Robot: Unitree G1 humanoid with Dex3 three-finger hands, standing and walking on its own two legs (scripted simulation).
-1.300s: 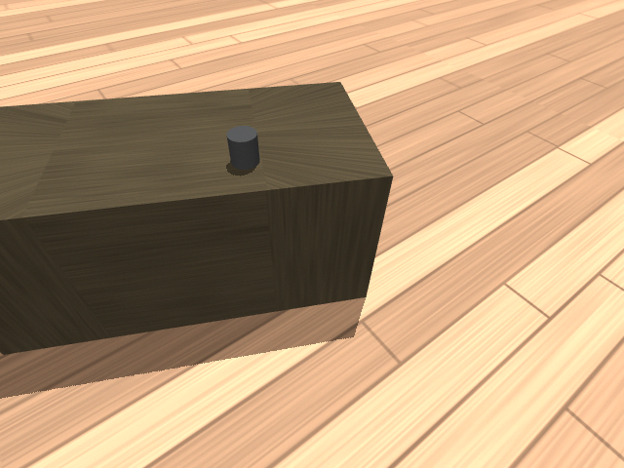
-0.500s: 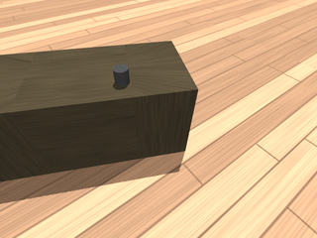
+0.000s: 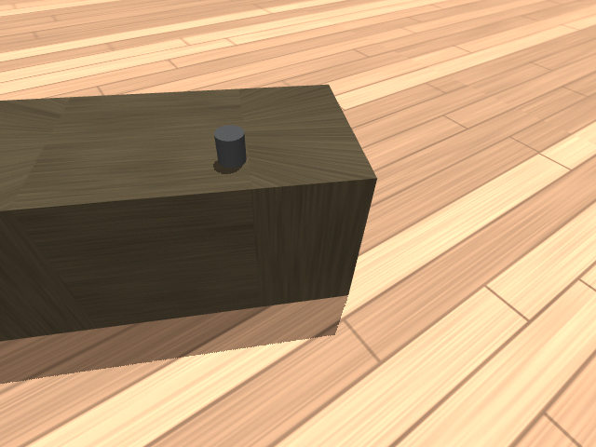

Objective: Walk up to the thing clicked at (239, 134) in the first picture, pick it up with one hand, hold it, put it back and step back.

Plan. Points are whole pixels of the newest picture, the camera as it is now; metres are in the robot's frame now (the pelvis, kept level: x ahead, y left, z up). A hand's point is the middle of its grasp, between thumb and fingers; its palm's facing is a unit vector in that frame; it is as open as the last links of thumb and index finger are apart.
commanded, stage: walk up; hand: left
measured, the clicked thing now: (230, 146) +0.92 +0.18 -0.12
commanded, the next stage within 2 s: none
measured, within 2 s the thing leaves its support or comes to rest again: neither
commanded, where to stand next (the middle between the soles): +0.52 -0.08 m, yaw +8 degrees
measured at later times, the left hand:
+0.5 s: hand out of the picture +0.16 +0.25 -0.16, palm faces +0.02 -0.94 -0.33, open 7.4 cm
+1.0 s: hand (167, 399) +0.25 +0.21 -0.14, palm faces +0.12 -0.93 -0.36, open 7.4 cm
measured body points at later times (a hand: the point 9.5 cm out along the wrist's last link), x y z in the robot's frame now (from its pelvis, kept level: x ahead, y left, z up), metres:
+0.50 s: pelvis +0.15 -0.02 -0.01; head +0.15 +0.00 +0.44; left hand +0.16 +0.30 -0.14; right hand +0.28 -0.32 -0.10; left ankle +0.23 +0.10 -0.73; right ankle +0.14 -0.13 -0.67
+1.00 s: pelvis +0.30 -0.07 +0.00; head +0.32 -0.05 +0.45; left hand +0.24 +0.26 -0.12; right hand +0.43 -0.38 -0.10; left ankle +0.36 +0.07 -0.72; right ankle +0.28 -0.19 -0.73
